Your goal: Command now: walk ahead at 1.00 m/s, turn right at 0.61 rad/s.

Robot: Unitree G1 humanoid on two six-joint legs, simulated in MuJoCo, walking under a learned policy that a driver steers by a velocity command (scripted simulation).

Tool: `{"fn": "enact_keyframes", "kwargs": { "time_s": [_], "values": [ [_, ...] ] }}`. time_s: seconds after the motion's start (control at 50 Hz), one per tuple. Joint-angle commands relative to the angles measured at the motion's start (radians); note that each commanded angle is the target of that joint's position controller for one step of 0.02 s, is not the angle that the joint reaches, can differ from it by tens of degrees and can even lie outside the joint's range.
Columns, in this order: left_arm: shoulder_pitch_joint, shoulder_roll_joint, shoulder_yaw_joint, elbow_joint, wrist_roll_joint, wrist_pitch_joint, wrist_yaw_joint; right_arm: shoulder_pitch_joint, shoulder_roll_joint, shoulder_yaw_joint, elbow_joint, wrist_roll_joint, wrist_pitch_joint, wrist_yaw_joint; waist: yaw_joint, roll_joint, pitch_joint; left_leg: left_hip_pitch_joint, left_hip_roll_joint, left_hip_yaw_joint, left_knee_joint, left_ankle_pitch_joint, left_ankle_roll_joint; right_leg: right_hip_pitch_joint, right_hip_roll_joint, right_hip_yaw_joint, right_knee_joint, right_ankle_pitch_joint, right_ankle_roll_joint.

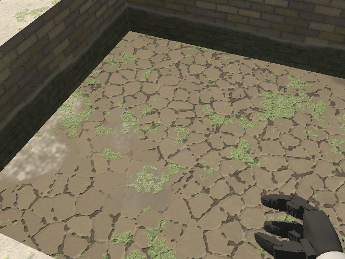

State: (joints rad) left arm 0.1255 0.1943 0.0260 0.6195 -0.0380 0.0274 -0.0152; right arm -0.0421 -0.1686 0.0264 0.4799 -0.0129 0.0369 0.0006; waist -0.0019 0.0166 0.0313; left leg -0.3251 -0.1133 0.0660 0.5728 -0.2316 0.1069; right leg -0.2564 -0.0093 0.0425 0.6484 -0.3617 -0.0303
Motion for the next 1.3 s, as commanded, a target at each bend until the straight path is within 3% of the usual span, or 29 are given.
{"fn": "enact_keyframes", "kwargs": {
  "time_s": [0.02,0.14,0.22,0.3,0.36,0.42,0.48,0.52,0.54,0.56,0.58,0.62,0.66,0.7,0.76,0.8,0.82,0.84,0.86,0.88,0.96,1.0,1.06,1.08,1.1,1.12,1.16,1.2,1.3],
  "values": [
    [-0.062,0.052,0.012,-0.092,0.002,-0.008,-0.002,-0.068,-0.1,-0.042,-0.075,0.0,-0.017,-0.016,-0.025,0.098,-0.117,0.11,0.174,-0.156,-0.232,0.04,-0.203,0.014,0.042,-0.057,-0.027,0.093,-0.028],
    [-0.069,0.071,0.023,-0.105,-0.009,0.02,-0.004,-0.098,-0.106,-0.067,-0.074,0.02,-0.022,-0.03,0.017,0.016,-0.115,0.173,0.141,0.047,-0.162,0.188,-0.268,0.017,0.027,-0.017,-0.097,0.09,-0.057],
    [-0.145,0.081,0.022,-0.134,-0.01,0.026,-0.021,-0.076,-0.105,-0.075,-0.076,0.026,-0.008,-0.026,0.017,-0.114,-0.076,0.218,0.128,0.072,-0.048,0.16,-0.244,-0.108,0.011,0.103,-0.143,0.079,-0.09],
    [-0.156,0.078,0.021,-0.144,-0.027,0.023,-0.025,-0.004,-0.145,-0.097,-0.056,0.01,-0.009,-0.028,0.002,-0.004,-0.11,0.294,0.209,0.035,-0.091,0.037,-0.206,-0.199,0.049,0.084,-0.061,0.087,-0.08],
    [-0.182,0.085,0.026,-0.152,-0.029,0.025,-0.021,0.069,-0.199,-0.117,-0.025,0.008,-0.011,-0.044,-0.038,0.112,-0.113,0.241,0.388,-0.063,-0.25,-0.175,-0.188,-0.252,0.055,-0.026,0.176,-0.023,-0.085],
    [-0.238,0.086,0.026,-0.176,-0.009,0.042,-0.034,0.094,-0.191,-0.106,0.016,-0.003,-0.04,-0.056,-0.027,0.05,-0.099,0.157,0.478,-0.059,-0.255,-0.203,-0.141,-0.286,-0.044,-0.04,0.324,-0.023,-0.075],
    [-0.088,0.095,0.03,-0.121,0.005,0.047,-0.022,-0.002,-0.174,-0.099,0.017,0.021,-0.046,-0.053,0.042,0.048,-0.1,0.025,0.438,0.089,-0.241,-0.175,-0.137,-0.09,-0.071,-0.094,0.201,-0.014,-0.088],
    [0.053,0.087,0.033,-0.049,-0.001,0.041,-0.015,-0.07,-0.125,-0.088,0.009,0.03,-0.019,-0.048,0.108,-0.091,-0.1,-0.071,0.342,0.203,-0.035,-0.217,-0.145,0.076,-0.048,-0.089,0.032,0.085,-0.117],
    [0.108,0.107,0.038,-0.018,-0.012,0.04,-0.007,-0.087,-0.095,-0.077,-0.018,0.033,-0.001,-0.039,0.118,-0.245,-0.018,-0.154,0.218,0.25,0.191,-0.208,-0.17,0.033,-0.028,0.022,-0.067,0.113,-0.166],
    [0.093,0.194,0.057,-0.047,-0.034,0.042,0.005,-0.2,-0.12,-0.071,-0.101,0.028,0.005,-0.023,0.186,-0.429,0.035,-0.388,0.104,0.185,0.394,-0.298,-0.209,-0.027,-0.107,0.409,-0.212,-0.069,-0.253],
    [-0.014,0.219,0.06,-0.11,0.007,0.033,0.029,-0.235,-0.13,-0.07,-0.149,0.026,-0.011,-0.013,0.143,-0.33,-0.01,-0.533,0.104,-0.015,0.53,-0.284,-0.239,0.005,-0.181,0.587,-0.273,-0.078,-0.296],
    [-0.168,0.215,0.055,-0.164,0.056,0.018,0.046,-0.111,-0.123,-0.059,-0.105,-0.008,-0.037,-0.025,0.029,-0.166,-0.15,-0.512,0.105,-0.129,0.625,-0.197,-0.222,0.022,-0.176,0.546,-0.211,0.074,-0.273],
    [-0.235,0.134,0.029,-0.199,0.052,-0.008,0.031,-0.058,-0.075,-0.04,-0.076,-0.022,-0.044,-0.032,-0.008,-0.063,-0.223,-0.339,0.095,-0.101,0.612,-0.149,-0.212,-0.074,-0.079,0.414,-0.134,0.191,-0.205],
    [-0.226,0.102,0.018,-0.204,0.044,-0.017,0.019,-0.039,-0.044,-0.027,-0.078,-0.005,-0.032,-0.035,-0.003,-0.072,-0.231,-0.185,0.087,-0.096,0.456,-0.165,-0.208,-0.127,-0.005,0.356,-0.133,0.234,-0.165],
    [-0.176,0.167,0.047,-0.198,0.018,-0.003,0.007,-0.002,-0.074,-0.031,-0.067,0.039,-0.028,-0.027,0.011,-0.104,-0.2,0.037,0.067,-0.094,0.189,-0.133,-0.173,-0.158,0.012,0.427,-0.197,0.123,-0.172],
    [-0.249,0.141,0.046,-0.232,-0.002,0.012,0.009,0.173,-0.075,-0.036,-0.007,0.017,-0.029,-0.023,-0.077,0.023,-0.145,0.35,0.12,-0.104,-0.022,-0.03,-0.114,-0.397,0.089,0.367,-0.076,-0.041,-0.077],
    [-0.197,0.034,0.014,-0.256,-0.032,0.005,0.011,0.175,-0.157,-0.052,-0.003,-0.045,-0.033,-0.024,-0.057,0.376,-0.137,0.478,0.365,-0.34,0.048,0.166,-0.058,-0.652,0.199,0.217,0.232,-0.171,-0.031],
    [-0.234,0.066,0.02,-0.25,0.013,-0.016,0.025,0.217,-0.218,-0.086,0.009,-0.06,-0.027,-0.028,-0.102,0.358,-0.13,0.43,0.48,-0.524,-0.029,0.16,0.007,-0.766,0.161,0.197,0.347,-0.124,-0.021],
    [-0.263,0.117,0.038,-0.237,0.047,-0.025,0.026,0.218,-0.208,-0.083,-0.001,-0.05,-0.038,-0.033,-0.085,0.187,-0.113,0.355,0.511,-0.567,-0.076,0.057,0.036,-0.751,0.128,0.191,0.439,-0.048,-0.005],
    [-0.267,0.139,0.047,-0.221,0.056,-0.028,0.022,0.164,-0.178,-0.069,-0.007,-0.04,-0.05,-0.034,-0.052,0.103,-0.093,0.271,0.499,-0.524,-0.094,-0.007,0.027,-0.71,0.101,0.163,0.475,0.005,0.009],
    [-0.222,0.047,-0.002,-0.212,0.04,0.003,-0.019,0.056,-0.098,-0.033,0.01,-0.024,-0.093,-0.008,0.013,0.12,-0.13,-0.047,0.366,-0.239,-0.128,0.027,-0.042,-0.308,0.031,0.073,0.345,0.096,0.052],
    [-0.251,0.065,-0.011,-0.221,0.024,0.003,-0.043,0.046,-0.152,-0.046,0.023,-0.001,-0.1,0.012,0.01,0.091,-0.131,-0.114,0.332,-0.166,-0.136,-0.014,-0.029,-0.115,0.021,-0.037,0.147,0.132,0.051],
    [-0.149,0.063,-0.016,-0.188,0.056,0.001,-0.051,0.119,-0.168,-0.06,0.041,0.031,-0.066,0.021,0.02,0.008,-0.135,-0.113,0.252,-0.143,-0.019,0.003,-0.04,0.073,0.028,-0.111,0.057,0.187,0.009],
    [-0.132,0.115,-0.003,-0.186,0.062,-0.006,-0.047,0.18,-0.134,-0.053,0.041,0.033,-0.061,0.027,0.017,-0.109,-0.203,-0.138,0.171,-0.072,0.088,-0.009,-0.079,0.175,-0.024,-0.064,0.065,0.3,-0.009],
    [-0.115,0.171,0.014,-0.194,0.043,-0.006,-0.043,0.151,-0.12,-0.047,0.024,0.025,-0.06,0.027,0.071,-0.242,-0.246,-0.106,0.115,0.023,0.188,-0.13,-0.121,0.106,-0.107,0.068,-0.072,0.202,-0.028],
    [-0.075,0.203,0.018,-0.191,0.034,-0.004,-0.034,0.085,-0.136,-0.058,-0.003,0.032,-0.054,0.022,0.114,-0.303,-0.207,-0.168,0.091,0.01,0.321,-0.245,-0.127,0.079,-0.18,0.2,-0.194,0.118,-0.064],
    [-0.004,0.2,0.022,-0.164,0.049,-0.018,0.0,0.028,-0.143,-0.078,-0.03,0.032,-0.046,0.002,0.134,-0.237,-0.148,-0.324,0.073,-0.12,0.549,-0.299,-0.124,0.081,-0.273,0.319,-0.218,0.179,-0.121],
    [-0.014,0.148,0.012,-0.145,0.063,-0.047,0.033,0.093,-0.105,-0.073,-0.005,0.019,-0.052,-0.011,0.072,-0.184,-0.171,-0.344,0.087,-0.195,0.641,-0.232,-0.117,0.062,-0.283,0.279,-0.169,0.273,-0.127],
    [-0.063,0.071,-0.012,-0.124,0.07,-0.095,0.042,0.106,-0.088,-0.074,-0.002,0.006,0.001,-0.017,-0.003,-0.11,-0.172,-0.29,0.112,-0.181,0.641,-0.122,-0.14,-0.053,-0.295,0.157,-0.149,0.368,-0.104]
  ]
}}
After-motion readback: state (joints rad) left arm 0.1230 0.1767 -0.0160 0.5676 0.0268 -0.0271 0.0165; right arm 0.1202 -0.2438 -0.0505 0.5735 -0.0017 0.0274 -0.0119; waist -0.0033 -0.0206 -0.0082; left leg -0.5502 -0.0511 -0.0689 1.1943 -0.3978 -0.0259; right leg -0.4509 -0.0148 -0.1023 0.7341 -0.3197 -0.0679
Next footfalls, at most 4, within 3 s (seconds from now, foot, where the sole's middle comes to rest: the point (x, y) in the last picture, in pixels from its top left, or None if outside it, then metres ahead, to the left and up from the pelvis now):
0.80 left None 0.09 0.05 -0.76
1.06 right None -0.05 -0.22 -0.76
1.44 left None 0.04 -0.05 -0.76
1.72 right None -0.03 -0.27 -0.76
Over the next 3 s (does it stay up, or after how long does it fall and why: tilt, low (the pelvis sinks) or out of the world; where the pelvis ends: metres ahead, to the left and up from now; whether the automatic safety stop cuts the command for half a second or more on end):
stays up -0.02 -0.02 -0.02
